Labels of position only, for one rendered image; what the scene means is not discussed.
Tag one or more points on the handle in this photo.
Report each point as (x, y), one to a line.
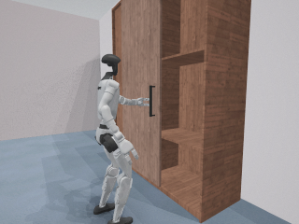
(150, 101)

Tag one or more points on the robot right upper arm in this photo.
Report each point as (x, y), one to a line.
(111, 87)

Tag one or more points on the robot left hand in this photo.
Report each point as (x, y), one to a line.
(140, 101)

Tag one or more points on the wardrobe door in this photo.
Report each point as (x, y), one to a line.
(141, 67)
(118, 53)

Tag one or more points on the robot right shin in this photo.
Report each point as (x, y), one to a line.
(121, 197)

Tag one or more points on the robot right hand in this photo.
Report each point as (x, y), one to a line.
(125, 147)

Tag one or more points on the robot left upper arm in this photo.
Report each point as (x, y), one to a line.
(121, 99)

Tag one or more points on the left robot forearm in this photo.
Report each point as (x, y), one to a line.
(129, 102)

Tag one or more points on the left robot foot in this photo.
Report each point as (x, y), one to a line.
(108, 207)

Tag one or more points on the right robot forearm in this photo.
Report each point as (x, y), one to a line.
(111, 125)

